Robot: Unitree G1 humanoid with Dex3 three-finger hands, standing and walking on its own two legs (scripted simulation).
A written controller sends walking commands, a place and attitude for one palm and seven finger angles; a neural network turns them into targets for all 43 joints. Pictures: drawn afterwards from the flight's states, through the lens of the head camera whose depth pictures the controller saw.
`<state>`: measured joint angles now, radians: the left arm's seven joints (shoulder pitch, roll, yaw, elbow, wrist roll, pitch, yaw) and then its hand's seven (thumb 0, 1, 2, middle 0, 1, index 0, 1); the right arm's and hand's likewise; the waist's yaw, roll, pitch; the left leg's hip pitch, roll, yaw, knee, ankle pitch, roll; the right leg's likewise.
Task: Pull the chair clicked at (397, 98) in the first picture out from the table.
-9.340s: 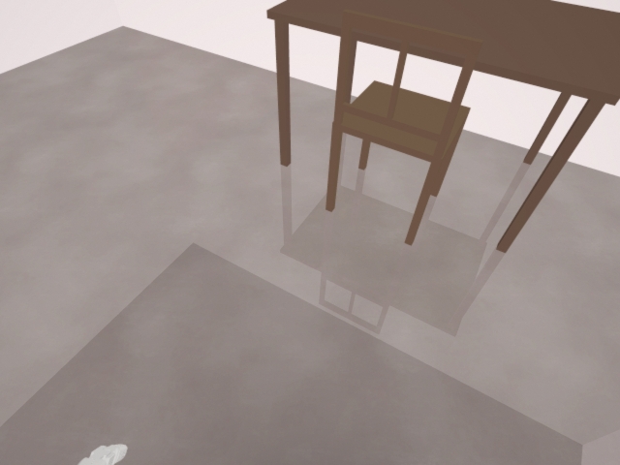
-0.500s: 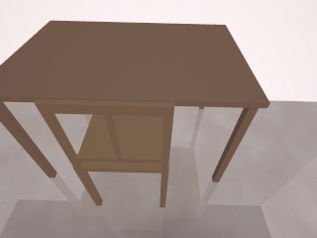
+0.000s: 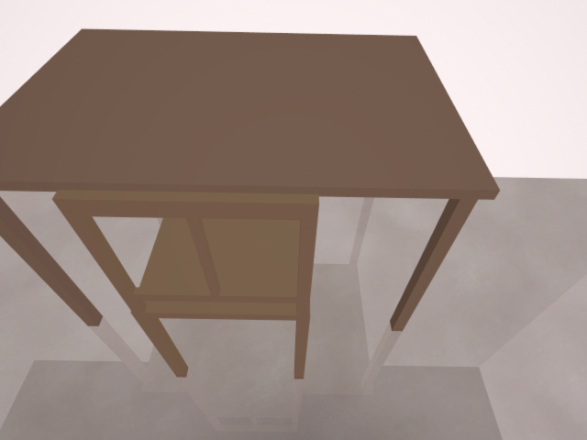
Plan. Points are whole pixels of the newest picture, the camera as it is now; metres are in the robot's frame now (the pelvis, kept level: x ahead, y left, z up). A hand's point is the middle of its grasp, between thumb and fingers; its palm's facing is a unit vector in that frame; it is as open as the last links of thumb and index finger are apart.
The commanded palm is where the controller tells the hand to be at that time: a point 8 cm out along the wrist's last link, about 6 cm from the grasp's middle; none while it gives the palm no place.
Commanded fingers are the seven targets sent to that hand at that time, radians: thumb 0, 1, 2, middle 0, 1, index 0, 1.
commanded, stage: look again from close up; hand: left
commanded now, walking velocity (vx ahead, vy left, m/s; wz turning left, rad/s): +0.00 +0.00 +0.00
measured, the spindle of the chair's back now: (205, 258) +0.45 +0.20 -0.09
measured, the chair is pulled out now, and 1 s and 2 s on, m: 0.00 0.00 0.00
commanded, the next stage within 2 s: raise the hand toward the chair's back in 0.74 s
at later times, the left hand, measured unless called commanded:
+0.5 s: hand out of the picture +0.02 +0.15 -0.17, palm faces +0.01 -0.98 -0.20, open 7.3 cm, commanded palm none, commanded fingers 0.00 0.90 0.90 -0.20 -0.30 -0.20 -0.30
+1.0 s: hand out of the picture +0.14 +0.17 -0.07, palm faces +0.27 -0.94 -0.22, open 7.5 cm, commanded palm +0.11 +0.20 -0.07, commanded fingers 0.00 0.69 0.81 -0.18 -0.27 -0.18 -0.27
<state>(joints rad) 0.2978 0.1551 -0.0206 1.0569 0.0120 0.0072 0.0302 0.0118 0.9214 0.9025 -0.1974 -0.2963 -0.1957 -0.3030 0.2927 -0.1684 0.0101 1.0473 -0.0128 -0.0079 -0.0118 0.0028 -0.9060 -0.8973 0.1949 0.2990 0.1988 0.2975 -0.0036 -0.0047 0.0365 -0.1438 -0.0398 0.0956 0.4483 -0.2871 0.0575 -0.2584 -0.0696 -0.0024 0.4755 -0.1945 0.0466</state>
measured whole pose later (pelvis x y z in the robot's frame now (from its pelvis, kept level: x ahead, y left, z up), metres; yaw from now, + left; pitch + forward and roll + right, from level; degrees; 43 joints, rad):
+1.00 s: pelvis +0.00 -0.03 +0.00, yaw +3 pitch -1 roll +1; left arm 0.43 0.20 0.02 0.31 -0.14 -0.01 0.12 0.05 0.92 0.88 -0.19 -0.29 -0.19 -0.30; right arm 0.36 -0.22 0.02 0.91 0.03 -0.24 -0.08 0.02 -0.92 -0.90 0.20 0.30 0.20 0.30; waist 0.00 0.03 0.01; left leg -0.19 -0.01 0.04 0.51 -0.30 0.01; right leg -0.28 -0.05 -0.06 0.54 -0.23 0.00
